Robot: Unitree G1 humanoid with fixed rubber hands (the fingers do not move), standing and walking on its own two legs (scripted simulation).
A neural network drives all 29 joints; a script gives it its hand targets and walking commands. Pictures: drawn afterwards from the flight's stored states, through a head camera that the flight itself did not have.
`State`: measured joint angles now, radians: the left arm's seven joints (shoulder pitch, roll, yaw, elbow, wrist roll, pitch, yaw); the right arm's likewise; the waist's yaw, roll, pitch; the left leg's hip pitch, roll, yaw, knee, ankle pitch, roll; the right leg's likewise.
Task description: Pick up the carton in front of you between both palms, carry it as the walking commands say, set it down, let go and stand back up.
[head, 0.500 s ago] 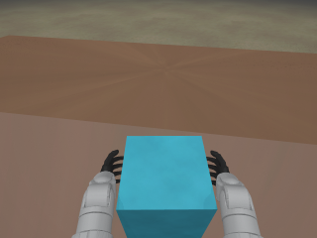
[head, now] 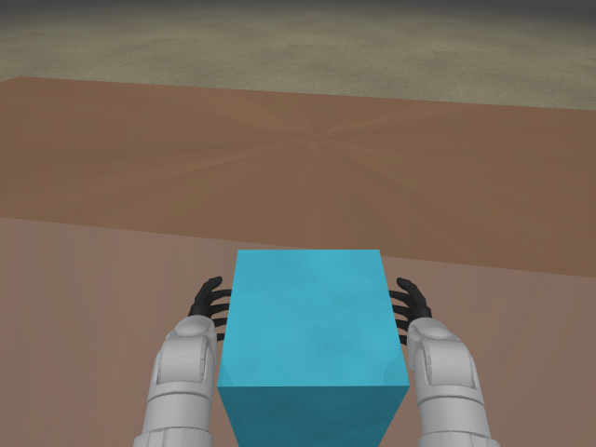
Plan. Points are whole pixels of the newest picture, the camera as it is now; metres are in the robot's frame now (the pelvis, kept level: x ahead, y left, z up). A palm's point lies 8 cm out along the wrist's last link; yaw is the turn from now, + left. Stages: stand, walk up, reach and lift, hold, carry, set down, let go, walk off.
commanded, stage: hold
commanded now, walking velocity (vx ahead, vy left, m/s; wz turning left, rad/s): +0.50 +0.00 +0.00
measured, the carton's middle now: (308, 353) +0.29 +0.00 -0.03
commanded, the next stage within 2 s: carry in 0.02 s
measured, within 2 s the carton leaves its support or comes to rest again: neither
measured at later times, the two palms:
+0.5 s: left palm (222, 256) +0.40 +0.14 +0.08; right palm (413, 263) +0.39 -0.16 +0.07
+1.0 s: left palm (244, 167) +0.70 +0.14 +0.06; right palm (378, 175) +0.68 -0.16 +0.06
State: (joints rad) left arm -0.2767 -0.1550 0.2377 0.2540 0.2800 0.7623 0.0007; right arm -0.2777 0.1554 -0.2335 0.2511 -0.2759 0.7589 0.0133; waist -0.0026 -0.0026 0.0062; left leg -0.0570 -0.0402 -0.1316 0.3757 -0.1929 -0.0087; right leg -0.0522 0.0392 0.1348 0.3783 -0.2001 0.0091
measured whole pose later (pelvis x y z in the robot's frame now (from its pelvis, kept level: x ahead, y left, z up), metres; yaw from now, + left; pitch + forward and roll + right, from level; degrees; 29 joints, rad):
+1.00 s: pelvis +0.43 +0.02 -0.01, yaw -4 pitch +4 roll +0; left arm -0.16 -0.13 0.13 -0.28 0.11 1.21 0.09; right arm -0.15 0.13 -0.10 -0.28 -0.12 1.19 -0.08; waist -0.02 0.00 -0.07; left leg -0.35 0.01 0.26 0.49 -0.22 0.10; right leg -0.41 -0.08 -0.06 1.18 -0.35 -0.01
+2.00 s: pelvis +1.11 +0.00 -0.01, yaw -3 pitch +4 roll +0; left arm -0.25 -0.12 0.16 -0.30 0.11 1.22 0.09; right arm -0.25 0.15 -0.14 -0.29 -0.11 1.20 -0.10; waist -0.03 -0.01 -0.01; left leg -0.37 0.04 0.25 0.48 -0.19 0.09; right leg -0.42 -0.06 -0.05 1.21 -0.36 -0.03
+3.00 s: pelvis +1.79 -0.05 -0.05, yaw -3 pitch +6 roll -2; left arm -0.65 -0.03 0.22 0.05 0.08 1.19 0.13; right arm -0.63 0.04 -0.23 0.03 -0.06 1.19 -0.14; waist -0.06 0.02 0.06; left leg -0.36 -0.05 0.13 0.52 -0.18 0.15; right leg -0.58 -0.01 0.00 1.13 -0.39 -0.04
